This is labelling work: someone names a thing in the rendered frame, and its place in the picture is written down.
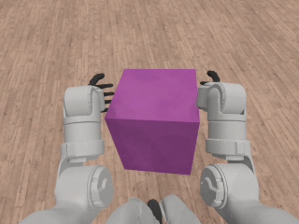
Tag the left robot hand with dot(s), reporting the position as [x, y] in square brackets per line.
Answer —
[93, 82]

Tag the left robot thigh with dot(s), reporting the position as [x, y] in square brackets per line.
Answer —
[133, 212]

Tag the right robot upper arm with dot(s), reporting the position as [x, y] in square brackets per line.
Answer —
[232, 190]

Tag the left robot upper arm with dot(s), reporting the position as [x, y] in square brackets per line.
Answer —
[81, 192]

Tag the left robot forearm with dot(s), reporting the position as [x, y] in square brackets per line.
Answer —
[82, 107]

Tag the right robot hand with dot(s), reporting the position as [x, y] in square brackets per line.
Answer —
[214, 76]

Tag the right robot forearm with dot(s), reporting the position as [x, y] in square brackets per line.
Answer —
[225, 104]

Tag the robot thigh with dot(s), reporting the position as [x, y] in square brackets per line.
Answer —
[133, 212]
[175, 211]

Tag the carton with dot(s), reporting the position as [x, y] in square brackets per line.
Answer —
[154, 121]

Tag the right robot thigh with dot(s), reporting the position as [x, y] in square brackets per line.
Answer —
[175, 211]

